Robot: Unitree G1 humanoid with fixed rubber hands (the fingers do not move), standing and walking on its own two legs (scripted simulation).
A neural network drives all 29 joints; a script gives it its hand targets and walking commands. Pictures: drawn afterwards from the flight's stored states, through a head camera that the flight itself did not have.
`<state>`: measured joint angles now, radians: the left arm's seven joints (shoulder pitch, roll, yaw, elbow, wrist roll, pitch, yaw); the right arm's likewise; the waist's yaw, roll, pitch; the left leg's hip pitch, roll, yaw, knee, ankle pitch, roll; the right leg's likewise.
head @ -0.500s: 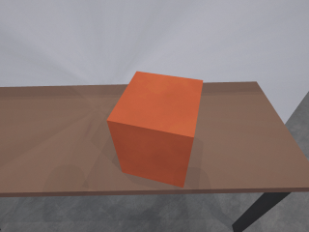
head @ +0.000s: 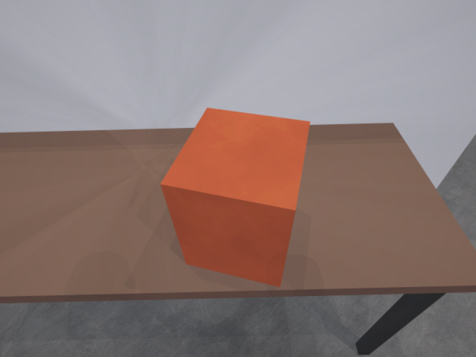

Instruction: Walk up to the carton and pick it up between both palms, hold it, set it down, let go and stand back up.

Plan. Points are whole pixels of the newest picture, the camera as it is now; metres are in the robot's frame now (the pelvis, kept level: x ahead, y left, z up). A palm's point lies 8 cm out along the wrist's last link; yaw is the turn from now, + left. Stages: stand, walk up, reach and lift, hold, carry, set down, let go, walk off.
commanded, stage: stand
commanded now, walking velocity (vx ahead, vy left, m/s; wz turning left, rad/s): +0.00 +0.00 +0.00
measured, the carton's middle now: (243, 197) +0.42 +0.01 +0.04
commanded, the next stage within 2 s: none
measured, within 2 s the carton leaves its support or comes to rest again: neither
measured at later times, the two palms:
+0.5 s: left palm out of the picture +0.06 +0.31 -0.12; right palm out of the picture +0.06 -0.31 -0.11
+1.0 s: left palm out of the picture +0.04 +0.30 -0.12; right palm out of the picture +0.03 -0.30 -0.12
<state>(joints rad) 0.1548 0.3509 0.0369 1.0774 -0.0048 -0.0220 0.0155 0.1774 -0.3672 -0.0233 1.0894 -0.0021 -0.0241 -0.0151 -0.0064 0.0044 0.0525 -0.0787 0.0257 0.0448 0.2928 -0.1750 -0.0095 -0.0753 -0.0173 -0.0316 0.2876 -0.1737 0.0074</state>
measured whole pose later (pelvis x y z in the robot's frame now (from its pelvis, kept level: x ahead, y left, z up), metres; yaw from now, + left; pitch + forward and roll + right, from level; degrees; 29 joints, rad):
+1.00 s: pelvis +0.00 +0.00 +0.00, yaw +0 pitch -3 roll +0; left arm 0.19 0.34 0.03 1.09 0.00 -0.02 0.01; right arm 0.20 -0.34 -0.03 1.09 0.00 -0.02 -0.01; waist -0.01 0.00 0.05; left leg -0.08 0.03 0.04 0.28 -0.16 -0.01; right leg -0.07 -0.02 -0.04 0.28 -0.17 0.01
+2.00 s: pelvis +0.00 +0.00 +0.00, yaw +0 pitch -2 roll +0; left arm 0.18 0.33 0.03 1.08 -0.01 -0.02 0.02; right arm 0.19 -0.36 -0.02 1.09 0.00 -0.02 -0.02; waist -0.01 0.00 0.05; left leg -0.07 0.03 0.04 0.29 -0.17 -0.01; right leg -0.07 -0.02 -0.04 0.29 -0.18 0.01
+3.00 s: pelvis +0.00 +0.00 +0.00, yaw +0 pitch -2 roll +0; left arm 0.20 0.34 0.02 1.08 -0.01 -0.02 0.02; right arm 0.18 -0.36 -0.02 1.09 0.00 -0.02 -0.02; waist 0.00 -0.01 0.05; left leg -0.08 0.03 0.04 0.29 -0.18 -0.01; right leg -0.08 -0.02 -0.04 0.29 -0.18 0.01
